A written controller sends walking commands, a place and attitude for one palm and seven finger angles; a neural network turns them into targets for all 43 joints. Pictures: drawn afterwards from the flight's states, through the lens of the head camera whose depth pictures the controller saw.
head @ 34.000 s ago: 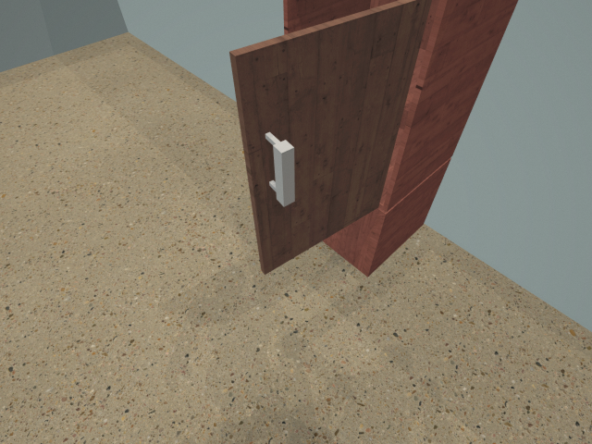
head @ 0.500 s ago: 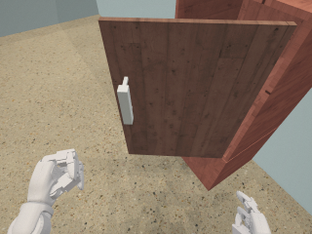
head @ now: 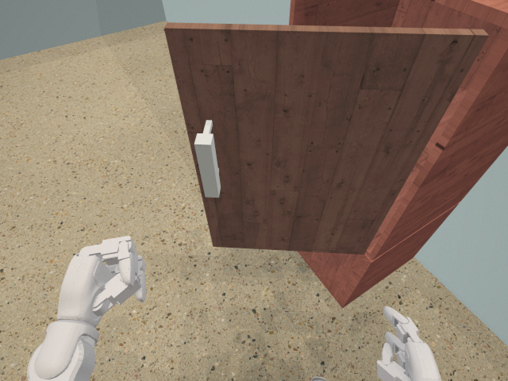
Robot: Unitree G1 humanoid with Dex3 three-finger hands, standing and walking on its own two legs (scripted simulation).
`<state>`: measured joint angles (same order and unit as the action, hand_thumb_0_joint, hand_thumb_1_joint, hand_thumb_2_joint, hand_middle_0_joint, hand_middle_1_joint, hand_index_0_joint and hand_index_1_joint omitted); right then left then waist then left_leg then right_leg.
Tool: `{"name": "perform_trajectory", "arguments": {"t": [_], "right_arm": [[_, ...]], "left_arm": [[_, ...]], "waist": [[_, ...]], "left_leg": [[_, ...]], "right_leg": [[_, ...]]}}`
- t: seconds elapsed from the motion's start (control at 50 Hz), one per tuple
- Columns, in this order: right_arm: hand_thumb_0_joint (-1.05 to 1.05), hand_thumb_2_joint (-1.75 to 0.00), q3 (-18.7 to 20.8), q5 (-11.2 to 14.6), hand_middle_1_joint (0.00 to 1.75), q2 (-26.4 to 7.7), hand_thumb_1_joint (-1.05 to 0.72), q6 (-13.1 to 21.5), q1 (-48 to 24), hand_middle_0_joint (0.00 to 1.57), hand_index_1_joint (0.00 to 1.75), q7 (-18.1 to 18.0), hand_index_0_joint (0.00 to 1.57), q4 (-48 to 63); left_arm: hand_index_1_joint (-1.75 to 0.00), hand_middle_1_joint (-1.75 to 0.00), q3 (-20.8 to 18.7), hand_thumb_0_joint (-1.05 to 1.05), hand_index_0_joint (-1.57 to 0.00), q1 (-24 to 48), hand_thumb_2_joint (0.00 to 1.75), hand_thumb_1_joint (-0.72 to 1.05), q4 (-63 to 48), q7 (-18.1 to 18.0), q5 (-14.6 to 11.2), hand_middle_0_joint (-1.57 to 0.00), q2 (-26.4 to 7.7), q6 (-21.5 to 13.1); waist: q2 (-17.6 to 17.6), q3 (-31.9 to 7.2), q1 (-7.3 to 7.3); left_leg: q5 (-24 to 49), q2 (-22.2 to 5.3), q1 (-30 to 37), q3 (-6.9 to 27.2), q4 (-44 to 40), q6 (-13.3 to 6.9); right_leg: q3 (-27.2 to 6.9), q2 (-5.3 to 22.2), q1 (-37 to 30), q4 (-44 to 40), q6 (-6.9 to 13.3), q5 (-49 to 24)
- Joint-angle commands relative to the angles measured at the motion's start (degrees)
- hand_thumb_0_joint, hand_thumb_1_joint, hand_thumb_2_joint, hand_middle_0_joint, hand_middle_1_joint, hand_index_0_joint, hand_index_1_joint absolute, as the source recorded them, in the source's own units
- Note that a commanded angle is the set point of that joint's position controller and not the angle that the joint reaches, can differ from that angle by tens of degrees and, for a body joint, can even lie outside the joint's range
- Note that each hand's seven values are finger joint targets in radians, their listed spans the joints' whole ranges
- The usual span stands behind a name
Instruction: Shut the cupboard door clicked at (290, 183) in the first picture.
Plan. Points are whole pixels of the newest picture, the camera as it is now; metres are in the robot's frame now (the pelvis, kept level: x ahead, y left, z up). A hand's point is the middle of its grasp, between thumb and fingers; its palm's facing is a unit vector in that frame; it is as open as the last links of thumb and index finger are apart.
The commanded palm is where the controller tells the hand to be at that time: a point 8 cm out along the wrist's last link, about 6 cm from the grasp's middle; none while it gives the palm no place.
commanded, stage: bring the fist close to the handle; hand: left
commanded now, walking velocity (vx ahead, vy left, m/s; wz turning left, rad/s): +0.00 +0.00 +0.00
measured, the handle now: (210, 159) +0.47 +0.11 +0.08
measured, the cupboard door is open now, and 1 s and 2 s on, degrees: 55 55 45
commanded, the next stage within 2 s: push the door shut along its arc in 1.26 s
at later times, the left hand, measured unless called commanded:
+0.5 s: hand (189, 231) +0.32 +0.12 +0.08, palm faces -0.03 -1.00 -0.02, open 3.1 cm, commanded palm +0.30 +0.17 +0.08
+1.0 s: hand (220, 200) +0.37 +0.08 +0.08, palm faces -0.02 -1.00 +0.00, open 3.1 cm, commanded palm +0.34 +0.14 +0.08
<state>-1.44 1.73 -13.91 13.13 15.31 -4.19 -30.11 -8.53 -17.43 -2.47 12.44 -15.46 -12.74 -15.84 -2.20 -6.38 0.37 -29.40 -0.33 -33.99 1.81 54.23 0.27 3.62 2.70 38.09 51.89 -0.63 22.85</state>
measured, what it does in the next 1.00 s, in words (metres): stands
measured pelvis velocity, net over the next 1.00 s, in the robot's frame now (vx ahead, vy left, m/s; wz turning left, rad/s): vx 0.00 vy -0.01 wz -0.04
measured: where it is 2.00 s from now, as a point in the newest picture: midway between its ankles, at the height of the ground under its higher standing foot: outside the picture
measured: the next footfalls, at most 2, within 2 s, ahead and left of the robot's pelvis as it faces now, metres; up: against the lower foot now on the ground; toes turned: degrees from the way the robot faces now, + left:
none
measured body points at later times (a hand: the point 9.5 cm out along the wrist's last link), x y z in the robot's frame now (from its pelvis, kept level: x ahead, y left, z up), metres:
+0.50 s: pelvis +0.00 +0.00 +0.00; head +0.04 -0.01 +0.45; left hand +0.31 +0.18 +0.08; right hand +0.15 -0.24 -0.09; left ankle -0.02 +0.12 -0.69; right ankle +0.03 -0.13 -0.69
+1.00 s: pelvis +0.00 -0.01 +0.01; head +0.05 -0.02 +0.46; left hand +0.37 +0.14 +0.09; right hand +0.12 -0.26 -0.10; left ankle -0.02 +0.12 -0.69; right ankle +0.03 -0.13 -0.69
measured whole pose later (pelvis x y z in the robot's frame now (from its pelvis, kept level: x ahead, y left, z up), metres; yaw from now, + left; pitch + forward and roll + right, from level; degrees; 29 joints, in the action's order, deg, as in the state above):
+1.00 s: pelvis +0.00 -0.01 +0.01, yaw -2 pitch +11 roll +1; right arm 0.1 0.6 -13.0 4.3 16.0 -0.7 -34.5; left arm -3.5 15.7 25.8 -2.0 -7.2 -6.3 -16.5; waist -1.1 -6.1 -2.4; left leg -27.2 -1.0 -32.7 -0.9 49.3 1.0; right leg 1.0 1.7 39.3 49.8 0.1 21.2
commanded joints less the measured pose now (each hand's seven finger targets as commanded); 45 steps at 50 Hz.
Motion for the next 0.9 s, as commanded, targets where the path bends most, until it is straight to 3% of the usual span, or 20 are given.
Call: {"name": "perform_trajectory", "arguments": {"t": [0.0, 0.08, 0.12, 0.18, 0.22, 0.28, 0.3, 0.36, 0.4, 0.46, 0.48, 0.52, 0.58, 0.64, 0.68, 0.74, 0.78, 0.8, 0.84, 0.88], "right_arm": [[0.0, -0.9, 2.93, 0.18, 0.3, -6.86, -0.9, 3.24, -3.06, 0.2, 0.3, -0.49, 0.2, 7.83], [0.0, -0.9, 2.83, -0.05, 0.3, -6.65, -0.9, 2.59, -3.1, 0.2, 0.3, 0.05, 0.2, 8.16], [0.0, -0.9, 2.6, -0.09, 0.3, -6.13, -0.9, 2.05, -3.17, 0.2, 0.3, 0.56, 0.2, 8.43], [0.0, -0.9, 2.72, -0.39, 0.3, -6.47, -0.9, 0.85, -3.15, 0.2, 0.3, 0.87, 0.2, 8.21], [0.0, -0.9, 2.62, -0.39, 0.3, -6.1, -0.9, 0.24, -3.42, 0.2, 0.3, 1.25, 0.2, 8.41], [0.0, -0.9, 2.85, -0.51, 0.3, -6.29, -0.9, -0.37, -3.23, 0.2, 0.3, 1.34, 0.2, 7.93], [0.0, -0.9, 2.76, -0.6, 0.3, -6.0, -0.9, -0.46, -3.21, 0.2, 0.3, 1.49, 0.2, 7.85], [0.0, -0.9, 2.85, -0.52, 0.3, -5.99, -0.9, -0.65, -2.86, 0.2, 0.3, 1.6, 0.2, 6.83], [0.0, -0.9, 3.21, -0.62, 0.3, -6.12, -0.9, -0.9, -2.46, 0.2, 0.3, 1.61, 0.2, 6.48], [0.0, -0.9, 3.26, -0.49, 0.3, -6.01, -0.9, -1.47, -2.41, 0.2, 0.3, 1.82, 0.2, 6.13], [0.0, -0.9, 3.31, -0.51, 0.3, -6.24, -0.9, -1.86, -2.17, 0.2, 0.3, 1.79, 0.2, 5.82], [0.0, -0.9, 3.35, -0.59, 0.3, -5.8, -0.9, -2.32, -1.97, 0.2, 0.3, 2.08, 0.2, 5.61], [0.0, -0.9, 3.42, -0.78, 0.3, -6.01, -0.9, -3.2, -1.76, 0.2, 0.3, 2.25, 0.2, 5.44], [0.0, -0.9, 3.44, -0.8, 0.3, -5.67, -0.9, -3.89, -1.75, 0.2, 0.3, 2.5, 0.2, 4.84], [0.0, -0.9, 3.58, -0.81, 0.3, -5.98, -0.9, -4.48, -1.39, 0.2, 0.3, 2.52, 0.2, 4.21], [0.0, -0.9, 3.67, -0.74, 0.3, -5.56, -0.9, -4.78, -1.3, 0.2, 0.3, 2.76, 0.2, 3.83], [0.0, -0.9, 3.8, -0.77, 0.3, -6.02, -0.9, -5.2, -0.83, 0.2, 0.3, 2.75, 0.2, 3.27], [0.0, -0.9, 3.78, -0.85, 0.3, -5.86, -0.9, -5.29, -0.72, 0.2, 0.3, 2.82, 0.2, 3.12], [0.0, -0.9, 4.02, -0.84, 0.3, -5.81, -0.9, -5.46, -0.41, 0.2, 0.3, 2.97, 0.2, 2.87], [0.0, -0.9, 4.13, -0.89, 0.3, -6.19, -0.9, -5.92, -0.04, 0.2, 0.3, 3.11, 0.2, 2.86]], "left_arm": [[-1.5, -1.5, -0.5, 0.0, -1.3, 15.14, 0.9, 0.9, -11.66, -1.76, 1.12, -1.3, -5.49, -3.04], [-1.5, -1.5, -0.06, 0.0, -1.3, 15.32, 0.9, 0.9, -10.48, -4.08, 2.65, -1.3, -5.09, -1.54], [-1.5, -1.5, 2.43, 0.0, -1.3, 16.91, 0.9, 0.9, -10.33, -5.25, 3.36, -1.3, -2.55, -0.66], [-1.5, -1.5, -0.45, 0.0, -1.3, 15.81, 0.9, 0.9, -6.13, -7.32, 3.94, -1.3, -4.37, 0.22], [-1.5, -1.5, 2.1, 0.0, -1.3, 19.98, 0.9, 0.9, -6.63, -8.03, 4.59, -1.3, -1.98, -0.05], [-1.5, -1.5, 1.26, 0.0, -1.3, 22.27, 0.9, 0.9, -5.94, -9.15, 5.1, -1.3, -3.08, -0.82], [-1.5, -1.5, 3.22, 0.0, -1.3, 23.78, 0.9, 0.9, -5.73, -9.15, 5.19, -1.3, -1.04, -1.06], [-1.5, -1.5, 4.87, 0.0, -1.3, 28.64, 0.9, 0.9, -4.41, -9.55, 5.71, -1.3, -0.06, -1.87], [-1.5, -1.5, 4.49, 0.0, -1.3, 28.7, 0.9, 0.9, -2.84, -9.84, 5.85, -1.3, -0.33, -1.93], [-1.5, -1.5, 4.94, 0.0, -1.3, 31.19, 0.9, 0.9, -1.46, -10.41, 6.22, -1.3, 0.26, -1.77], [-1.5, -1.5, 4.33, 0.0, -1.3, 31.33, 0.9, 0.9, 0.06, -10.86, 6.56, -1.3, -0.61, -1.5], [-1.5, -1.5, 6.02, 0.0, -1.3, 34.59, 0.9, 0.9, 0.29, -11.53, 6.9, -1.3, 1.36, -1.53], [-1.5, -1.5, 4.31, 0.0, -1.3, 34.67, 0.9, 0.9, 2.9, -12.7, 7.22, -1.3, 0.31, -1.6], [-1.5, -1.5, 5.23, 0.0, -1.3, 39.07, 0.9, 0.9, 4.76, -13.28, 7.53, -1.3, 1.45, -2.3], [-1.5, -1.5, 2.98, 0.0, -1.3, 40.5, 0.9, 0.9, 7.57, -13.79, 7.66, -1.3, -0.56, -2.6], [-1.5, -1.5, 5.83, 0.0, -1.3, 45.6, 0.9, 0.9, 9.39, -13.98, 8.0, -1.3, 2.39, -3.26], [-1.5, -1.5, 4.28, 0.0, -1.3, 46.8, 0.9, 0.9, 11.66, -14.33, 8.0, -1.3, 0.78, -3.49], [-1.5, -1.5, 5.65, 0.0, -1.3, 48.92, 0.9, 0.9, 12.49, -14.38, 8.15, -1.3, 2.35, -3.63], [-1.5, -1.5, 5.69, 0.0, -1.3, 50.3, 0.9, 0.9, 13.81, -14.67, 8.23, -1.3, 2.81, -4.04], [-1.5, -1.5, 2.77, 0.0, -1.3, 47.79, 0.9, 0.9, 16.47, -15.0, 8.28, -1.3, 0.44, -4.13]], "waist": [[0.68, -9.14, -1.86], [0.48, -11.35, -0.52], [-0.66, -11.19, -0.85], [4.09, -9.87, -0.14], [2.22, -9.79, -0.73], [2.76, -10.87, -0.71], [2.42, -11.58, -1.27], [1.08, -11.29, -2.01], [3.09, -12.9, -1.85], [1.8, -13.23, -1.7], [3.26, -13.0, -1.85], [2.48, -14.07, -2.22], [3.65, -14.36, -1.47], [4.1, -14.43, -2.31], [5.55, -13.92, -2.14], [2.59, -14.81, -2.87], [4.22, -14.89, -2.93], [4.56, -15.3, -3.53], [3.19, -16.74, -3.1], [4.98, -16.51, -2.12]], "left_leg": [[12.62, 0.98, 0.59, -0.24, -9.66, -0.73], [16.72, 0.86, 1.78, -0.14, -10.57, -0.41], [18.46, 0.84, 2.53, -0.55, -10.66, -0.17], [17.72, 0.74, 0.55, -0.88, -11.0, -0.28], [17.11, 0.75, 1.12, -1.39, -11.25, -0.2], [18.0, 0.6, 1.56, -1.58, -11.02, -0.25], [18.31, 0.72, 2.03, -1.76, -10.95, -0.32], [18.21, 0.47, 2.78, -1.5, -10.82, -0.05], [18.91, 0.44, 2.85, -1.76, -10.54, -0.28], [19.92, 0.55, 3.23, -1.88, -10.73, -0.09], [20.24, 0.39, 3.07, -1.79, -10.67, -0.21], [21.27, 0.48, 3.82, -2.08, -10.5, -0.14], [21.82, 0.47, 3.29, -2.37, -10.83, -0.14], [20.94, 0.57, 2.97, -2.9, -10.62, -0.24], [20.06, 0.54, 1.98, -2.98, -10.69, -0.32], [20.27, 0.48, 3.21, -3.18, -10.53, -0.16], [19.63, 0.43, 2.34, -3.07, -10.51, -0.25], [20.05, 0.49, 2.73, -3.13, -10.5, -0.33], [20.75, 0.47, 3.1, -3.33, -10.32, -0.11], [20.2, 0.57, 1.95, -3.41, -10.86, -0.24]], "right_leg": [[-0.48, -1.67, -9.07, -7.1, 1.12, -6.08], [0.16, -1.61, -11.19, -6.17, 1.52, -10.05], [0.42, -1.49, -11.08, -5.96, 1.44, -12.15], [0.22, -1.62, -12.57, -6.77, 1.38, -12.08], [0.13, -1.52, -11.85, -6.73, 1.33, -11.65], [-0.2, -1.58, -12.69, -6.78, 1.53, -12.57], [-0.3, -1.51, -12.82, -6.77, 1.38, -13.36], [-0.13, -1.59, -11.27, -6.43, 1.53, -13.12], [-0.54, -1.58, -12.58, -6.63, 1.35, -14.42], [-0.44, -1.44, -12.82, -6.42, 1.52, -15.59], [-0.48, -1.52, -12.9, -6.56, 1.48, -15.91], [-0.63, -1.39, -13.11, -6.41, 1.38, -17.55], [-0.74, -1.45, -14.54, -6.55, 1.46, -18.61], [-1.28, -1.33, -14.74, -6.88, 1.27, -19.03], [-1.68, -1.39, -15.16, -7.43, 1.26, -18.45], [-1.62, -1.43, -13.99, -7.02, 1.35, -18.71], [-1.84, -1.44, -14.49, -7.43, 1.35, -18.21], [-1.75, -1.39, -14.37, -7.25, 1.28, -19.08], [-1.86, -1.44, -14.57, -6.89, 1.39, -19.84], [-2.04, -1.46, -16.02, -7.51, 1.44, -19.59]]}}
